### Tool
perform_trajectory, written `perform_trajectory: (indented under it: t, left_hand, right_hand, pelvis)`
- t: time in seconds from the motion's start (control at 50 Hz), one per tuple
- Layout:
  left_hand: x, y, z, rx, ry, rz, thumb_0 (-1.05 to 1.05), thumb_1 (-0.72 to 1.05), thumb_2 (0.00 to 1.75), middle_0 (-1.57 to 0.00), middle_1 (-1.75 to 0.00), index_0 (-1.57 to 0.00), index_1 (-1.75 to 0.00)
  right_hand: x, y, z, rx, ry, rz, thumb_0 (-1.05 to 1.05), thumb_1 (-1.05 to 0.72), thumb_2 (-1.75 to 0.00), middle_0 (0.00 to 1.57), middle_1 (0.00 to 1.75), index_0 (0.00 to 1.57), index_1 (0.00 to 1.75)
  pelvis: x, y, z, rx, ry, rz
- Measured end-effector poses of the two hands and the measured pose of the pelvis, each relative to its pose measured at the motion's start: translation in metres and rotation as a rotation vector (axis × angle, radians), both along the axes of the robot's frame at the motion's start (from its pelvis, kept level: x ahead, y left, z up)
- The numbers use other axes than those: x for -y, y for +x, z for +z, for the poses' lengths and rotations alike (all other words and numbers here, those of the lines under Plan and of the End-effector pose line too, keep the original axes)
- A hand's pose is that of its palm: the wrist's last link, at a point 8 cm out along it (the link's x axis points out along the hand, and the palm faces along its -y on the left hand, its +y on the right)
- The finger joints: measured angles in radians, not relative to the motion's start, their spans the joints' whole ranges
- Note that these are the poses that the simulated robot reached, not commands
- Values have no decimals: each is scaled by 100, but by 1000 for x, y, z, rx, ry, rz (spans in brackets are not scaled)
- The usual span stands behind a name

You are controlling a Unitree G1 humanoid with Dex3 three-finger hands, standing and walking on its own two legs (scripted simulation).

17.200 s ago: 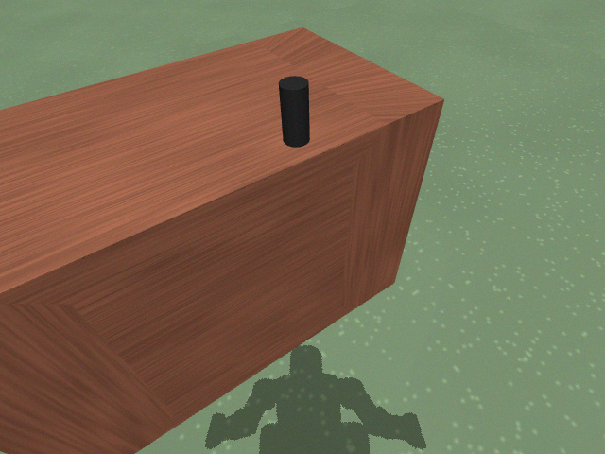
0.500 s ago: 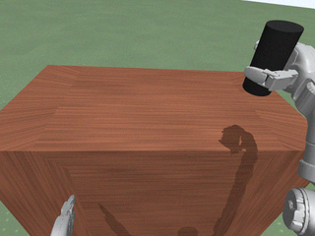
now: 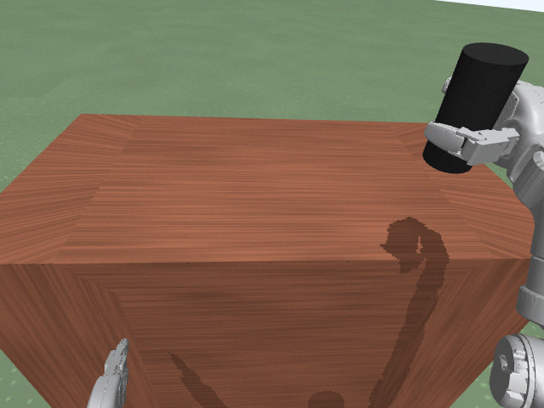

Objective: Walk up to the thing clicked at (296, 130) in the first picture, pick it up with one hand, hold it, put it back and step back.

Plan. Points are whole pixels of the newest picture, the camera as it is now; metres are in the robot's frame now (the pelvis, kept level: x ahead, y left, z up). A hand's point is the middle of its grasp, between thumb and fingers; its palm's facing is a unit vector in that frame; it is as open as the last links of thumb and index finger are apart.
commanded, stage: hold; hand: right
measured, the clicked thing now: (467, 112) +0.33 -0.18 +0.34
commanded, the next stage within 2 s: crouch in 1.44 s
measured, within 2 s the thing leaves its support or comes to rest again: neither
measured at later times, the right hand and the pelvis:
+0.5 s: hand (463, 121) +0.33 -0.18 +0.33, palm faces +0.10 +0.99 -0.03, open 9.0 cm; pelvis +0.00 +0.00 +0.00, yaw +0 degrees
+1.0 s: hand (457, 126) +0.33 -0.17 +0.32, palm faces +0.09 +1.00 -0.02, open 9.0 cm; pelvis +0.00 +0.00 +0.00, yaw +0 degrees
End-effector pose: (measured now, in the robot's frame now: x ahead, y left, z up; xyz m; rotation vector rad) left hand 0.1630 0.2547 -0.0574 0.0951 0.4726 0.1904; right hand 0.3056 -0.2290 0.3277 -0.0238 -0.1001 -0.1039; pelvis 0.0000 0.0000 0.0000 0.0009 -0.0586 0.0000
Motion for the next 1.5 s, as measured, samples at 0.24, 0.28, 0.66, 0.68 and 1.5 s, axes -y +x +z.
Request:
perform_trajectory:
  t: [0.24, 0.28, 0.66, 0.68, 1.5]
  left_hand:
    - [2, 1, 1, 20, -7, 2, -1, -54, 5, -6, -5, -6, -5]
    - [2, -2, -1, 10, -6, 4, -1, -54, 5, -6, -5, -6, -5]
    - [4, 3, 3, 25, -9, -6, -1, -54, 5, -6, -5, -5, -5]
    - [4, 3, 2, 26, -11, -7, -1, -54, 5, -6, -5, -5, -5]
    - [-1, -1, 0, 18, 7, -5, -1, -55, 6, -6, -5, -5, -5]
  right_hand:
    - [-3, 5, -3, -25, 13, 17, -2, 36, -108, 83, 118, 84, 119]
    - [-1, 6, -3, -20, 16, 7, -2, 36, -108, 83, 118, 84, 119]
    - [-2, -2, -5, -38, 6, 19, -2, 36, -108, 83, 118, 84, 119]
    - [-2, -2, -6, -41, 8, 16, -2, 36, -108, 83, 118, 84, 119]
    - [-7, 0, 0, -36, 10, 29, -2, 36, -108, 83, 118, 84, 119]
  pelvis:
    - [1, -2, 0, 1, -1, 1]
    - [1, -1, 0, -2, -1, 3]
    - [1, -1, 0, 3, 1, -1]
    - [1, -1, 0, 3, 1, -2]
    - [-1, -4, 0, 9, 0, 0]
